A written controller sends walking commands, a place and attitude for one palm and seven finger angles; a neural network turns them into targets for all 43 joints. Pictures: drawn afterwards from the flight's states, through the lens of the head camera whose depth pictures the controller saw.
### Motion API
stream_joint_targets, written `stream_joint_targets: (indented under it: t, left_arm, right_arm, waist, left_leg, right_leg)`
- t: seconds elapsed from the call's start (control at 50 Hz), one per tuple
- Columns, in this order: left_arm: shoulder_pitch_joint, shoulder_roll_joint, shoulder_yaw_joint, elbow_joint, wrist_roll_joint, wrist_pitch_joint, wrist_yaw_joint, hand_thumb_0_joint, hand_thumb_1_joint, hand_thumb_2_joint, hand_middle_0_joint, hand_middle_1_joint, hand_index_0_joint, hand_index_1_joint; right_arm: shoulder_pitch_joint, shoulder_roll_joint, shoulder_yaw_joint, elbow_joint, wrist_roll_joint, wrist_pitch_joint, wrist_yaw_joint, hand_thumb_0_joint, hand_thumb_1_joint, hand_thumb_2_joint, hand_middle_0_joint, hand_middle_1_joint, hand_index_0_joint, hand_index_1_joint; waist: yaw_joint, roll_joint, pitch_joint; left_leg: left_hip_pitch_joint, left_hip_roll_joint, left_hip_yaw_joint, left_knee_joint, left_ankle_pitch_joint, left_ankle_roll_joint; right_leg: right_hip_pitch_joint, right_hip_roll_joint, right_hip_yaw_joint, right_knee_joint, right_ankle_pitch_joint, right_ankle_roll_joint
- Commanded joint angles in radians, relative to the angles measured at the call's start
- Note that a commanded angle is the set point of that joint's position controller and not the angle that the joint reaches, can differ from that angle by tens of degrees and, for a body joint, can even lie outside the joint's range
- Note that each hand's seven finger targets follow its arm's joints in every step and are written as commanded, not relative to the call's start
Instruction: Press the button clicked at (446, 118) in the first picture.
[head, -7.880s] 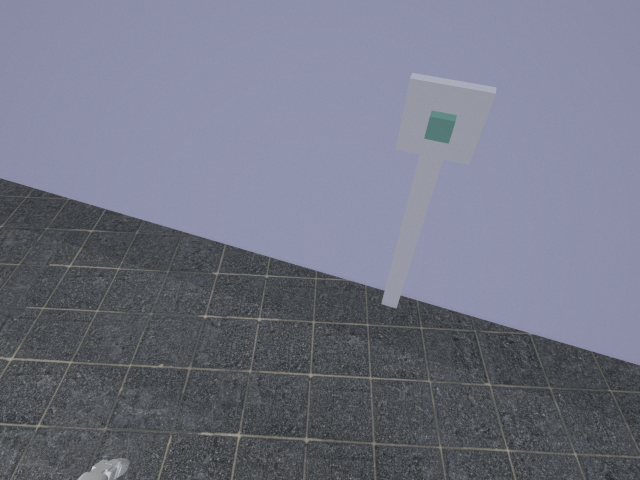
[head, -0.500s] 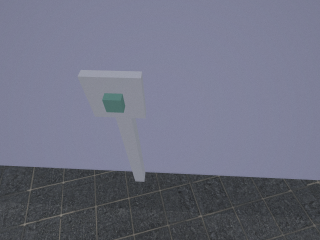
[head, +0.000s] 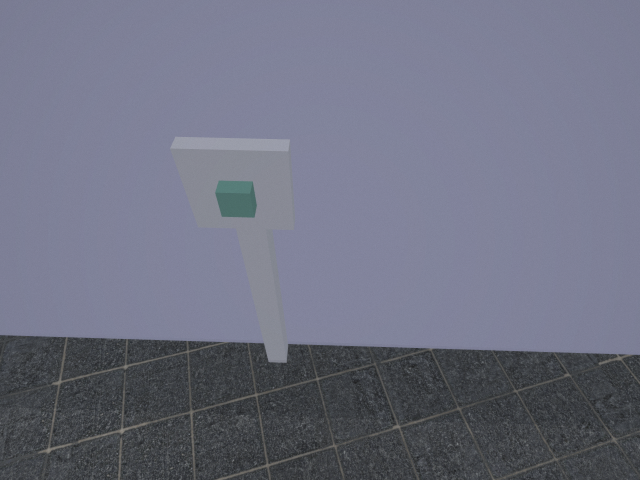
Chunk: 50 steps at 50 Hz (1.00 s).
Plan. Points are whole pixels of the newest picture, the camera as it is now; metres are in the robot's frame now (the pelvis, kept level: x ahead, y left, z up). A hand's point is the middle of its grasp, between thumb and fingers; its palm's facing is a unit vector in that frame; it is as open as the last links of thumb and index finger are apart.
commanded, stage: come to a stop and stand still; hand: left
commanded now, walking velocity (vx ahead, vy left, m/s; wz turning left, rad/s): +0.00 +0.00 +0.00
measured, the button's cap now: (237, 197) +0.53 +0.18 +0.02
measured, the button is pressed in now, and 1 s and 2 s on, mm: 0 0 0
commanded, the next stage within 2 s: look again from close up in 0.48 s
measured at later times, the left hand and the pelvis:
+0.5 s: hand out of the picture -0.04 +0.12 -0.17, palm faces +0.03 -0.99 -0.15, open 7.4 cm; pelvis -0.01 -0.03 +0.01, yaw +1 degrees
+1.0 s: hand out of the picture +0.03 +0.18 -0.18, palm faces +0.02 -0.98 -0.21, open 7.4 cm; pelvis +0.01 +0.00 +0.00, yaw +0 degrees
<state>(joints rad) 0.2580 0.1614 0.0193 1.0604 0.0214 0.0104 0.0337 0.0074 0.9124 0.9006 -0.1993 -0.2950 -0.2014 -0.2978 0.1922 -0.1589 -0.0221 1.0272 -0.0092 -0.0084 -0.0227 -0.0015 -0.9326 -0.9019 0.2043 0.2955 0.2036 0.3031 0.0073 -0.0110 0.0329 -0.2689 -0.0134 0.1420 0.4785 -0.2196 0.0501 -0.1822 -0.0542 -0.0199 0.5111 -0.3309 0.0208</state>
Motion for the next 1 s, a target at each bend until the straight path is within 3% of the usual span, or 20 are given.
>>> stream_joint_targets:
  t: [0.0, 0.02, 0.1, 0.16, 0.38, 0.52, 0.54, 0.56, 0.58, 0.6, 0.62, 0.66, 0.72, 0.74, 0.84, 0.98]
  left_arm:
    - [0.050, 0.122, 0.003, -0.033, 0.001, -0.034, 0.005, 0.000, 0.900, 0.900, -0.200, -0.300, -0.200, -0.300]
    - [0.047, 0.105, -0.003, -0.031, -0.002, -0.033, 0.006, 0.000, 0.900, 0.900, -0.200, -0.300, -0.200, -0.300]
    - [0.065, 0.097, -0.011, -0.019, -0.005, -0.027, 0.005, 0.000, 0.900, 0.900, -0.200, -0.300, -0.200, -0.300]
    - [0.086, 0.094, -0.013, -0.005, -0.007, -0.025, 0.004, 0.000, 0.900, 0.900, -0.200, -0.300, -0.200, -0.300]
    - [0.131, 0.067, -0.016, 0.026, -0.013, -0.032, 0.003, 0.000, 0.900, 0.900, -0.200, -0.300, -0.200, -0.300]
    - [0.156, 0.047, -0.018, 0.040, -0.012, -0.036, 0.007, 0.000, 0.900, 0.900, -0.200, -0.300, -0.200, -0.300]
    - [0.160, 0.044, -0.018, 0.043, -0.011, -0.037, 0.007, 0.000, 0.900, 0.900, -0.200, -0.300, -0.200, -0.300]
    - [0.221, 0.075, -0.019, 0.061, 0.007, -0.062, 0.039, 0.000, 0.900, 0.900, -0.200, -0.300, -0.200, -0.300]
    - [0.144, 0.119, -0.016, 0.005, 0.000, -0.069, 0.032, 0.000, 0.900, 0.900, -0.200, -0.300, -0.200, -0.300]
    - [0.104, 0.119, -0.012, -0.009, 0.001, -0.072, 0.023, 0.000, 0.900, 0.900, -0.200, -0.300, -0.200, -0.300]
    - [0.081, 0.110, -0.014, -0.013, 0.000, -0.074, 0.022, 0.000, 0.900, 0.900, -0.200, -0.300, -0.200, -0.300]
    - [0.090, 0.091, -0.011, -0.021, -0.007, -0.078, 0.022, 0.000, 0.900, 0.900, -0.200, -0.300, -0.200, -0.300]
    - [0.110, 0.060, -0.014, -0.018, -0.008, -0.060, 0.021, 0.000, 0.900, 0.900, -0.200, -0.300, -0.200, -0.300]
    - [0.126, 0.061, -0.015, -0.010, -0.009, -0.056, 0.020, 0.000, 0.900, 0.900, -0.200, -0.300, -0.200, -0.300]
    - [0.127, 0.063, -0.017, -0.008, -0.008, -0.043, 0.017, 0.000, 0.900, 0.900, -0.200, -0.300, -0.200, -0.300]
    - [0.110, 0.090, -0.014, -0.015, -0.008, -0.031, 0.014, 0.000, 0.900, 0.900, -0.200, -0.300, -0.200, -0.300]
  right_arm:
    - [0.064, -0.094, -0.011, -0.017, -0.003, -0.007, 0.006, 0.000, -0.900, -0.900, 0.200, 0.300, 0.200, 0.300]
    - [0.066, -0.103, -0.011, -0.008, -0.003, -0.003, 0.005, 0.000, -0.900, -0.900, 0.200, 0.300, 0.200, 0.300]
    - [0.083, -0.100, 0.002, 0.030, -0.004, -0.001, 0.007, 0.000, -0.900, -0.900, 0.200, 0.300, 0.200, 0.300]
    - [0.099, -0.088, 0.009, 0.050, -0.005, 0.004, 0.007, 0.000, -0.900, -0.900, 0.200, 0.300, 0.200, 0.300]
    - [0.169, -0.058, 0.016, 0.094, -0.005, -0.001, 0.000, 0.000, -0.900, -0.900, 0.200, 0.300, 0.200, 0.300]
    - [0.185, -0.043, 0.017, 0.107, -0.003, -0.004, -0.004, 0.000, -0.900, -0.900, 0.200, 0.300, 0.200, 0.300]
    - [0.188, -0.038, 0.017, 0.106, -0.003, -0.005, -0.004, 0.000, -0.900, -0.900, 0.200, 0.300, 0.200, 0.300]
    - [0.042, -0.075, 0.015, 0.028, 0.000, -0.019, 0.006, 0.000, -0.900, -0.900, 0.200, 0.300, 0.200, 0.300]
    - [0.138, -0.019, 0.014, 0.006, 0.000, -0.002, 0.014, 0.000, -0.900, -0.900, 0.200, 0.300, 0.200, 0.300]
    - [0.131, -0.019, 0.016, 0.021, -0.010, 0.006, 0.020, 0.000, -0.900, -0.900, 0.200, 0.300, 0.200, 0.300]
    - [0.158, -0.022, 0.013, 0.020, -0.010, 0.007, 0.021, 0.000, -0.900, -0.900, 0.200, 0.300, 0.200, 0.300]
    - [0.202, -0.026, 0.017, 0.020, -0.009, -0.009, 0.018, 0.000, -0.900, -0.900, 0.200, 0.300, 0.200, 0.300]
    - [0.185, -0.059, 0.019, 0.017, -0.008, -0.026, 0.008, 0.000, -0.900, -0.900, 0.200, 0.300, 0.200, 0.300]
    - [0.170, -0.063, 0.020, 0.017, -0.006, -0.026, 0.003, 0.000, -0.900, -0.900, 0.200, 0.300, 0.200, 0.300]
    - [0.151, -0.083, 0.019, 0.013, -0.006, -0.024, -0.003, 0.000, -0.900, -0.900, 0.200, 0.300, 0.200, 0.300]
    - [0.127, -0.102, 0.020, 0.022, -0.007, -0.023, -0.004, 0.000, -0.900, -0.900, 0.200, 0.300, 0.200, 0.300]
  waist:
    - [-0.023, -0.107, -0.066]
    - [-0.023, -0.130, -0.039]
    - [-0.016, -0.032, 0.048]
    - [-0.013, -0.013, 0.094]
    - [-0.009, 0.020, 0.070]
    - [-0.007, 0.004, 0.075]
    - [-0.007, 0.003, 0.073]
    - [0.042, -0.017, 0.119]
    - [-0.051, -0.044, 0.039]
    - [-0.037, -0.005, 0.058]
    - [-0.061, -0.025, 0.057]
    - [-0.062, -0.036, -0.011]
    - [-0.027, 0.075, -0.004]
    - [-0.016, 0.071, 0.003]
    - [-0.005, -0.017, 0.041]
    - [0.000, 0.032, 0.030]
  left_leg:
    - [0.117, 0.111, -0.135, -0.060, 0.124, -0.019]
    - [0.118, 0.114, -0.132, -0.066, 0.102, -0.021]
    - [0.102, 0.121, -0.144, -0.115, 0.029, -0.020]
    - [0.075, 0.117, -0.145, -0.135, -0.032, -0.024]
    - [0.071, 0.121, -0.141, -0.131, -0.016, -0.031]
    - [0.066, 0.125, -0.138, -0.123, 0.009, -0.032]
    - [0.070, 0.125, -0.137, -0.122, 0.025, -0.031]
    - [-0.043, 0.116, -0.110, 0.127, 0.038, -0.063]
    - [-0.020, 0.085, -0.118, 0.142, -0.116, -0.053]
    - [0.008, 0.077, -0.111, 0.158, -0.111, -0.054]
    - [0.015, 0.078, -0.109, 0.148, -0.085, -0.054]
    - [0.047, 0.075, -0.127, 0.073, 0.018, -0.044]
    - [0.037, 0.118, -0.176, 0.006, 0.152, -0.020]
    - [0.025, 0.127, -0.188, -0.004, 0.172, -0.010]
    - [0.016, 0.129, -0.189, -0.037, 0.161, 0.000]
    - [0.045, 0.129, -0.191, -0.070, 0.175, 0.005]
  right_leg:
    - [-0.034, -0.086, 0.094, -0.125, 0.280, -0.058]
    - [-0.061, -0.087, 0.091, -0.139, 0.239, -0.056]
    - [-0.114, -0.062, 0.091, -0.179, 0.060, -0.055]
    - [-0.138, -0.060, 0.100, -0.204, -0.021, -0.061]
    - [-0.114, -0.050, 0.095, -0.204, -0.006, -0.072]
    - [-0.106, -0.047, 0.093, -0.202, 0.024, -0.072]
    - [-0.104, -0.046, 0.095, -0.200, 0.040, -0.073]
    - [-0.109, -0.114, 0.191, -0.221, 0.487, -0.027]
    - [-0.111, -0.164, 0.197, -0.244, 0.230, -0.081]
    - [-0.168, -0.167, 0.197, -0.269, 0.082, -0.109]
    - [-0.185, -0.141, 0.177, -0.267, -0.020, -0.125]
    - [-0.115, -0.092, 0.135, -0.177, 0.120, -0.122]
    - [-0.074, -0.029, 0.070, -0.075, 0.141, -0.087]
    - [-0.058, -0.021, 0.064, -0.068, 0.144, -0.079]
    - [-0.050, -0.022, 0.054, -0.072, 0.150, -0.063]
    - [-0.034, -0.026, 0.050, -0.078, 0.142, -0.053]
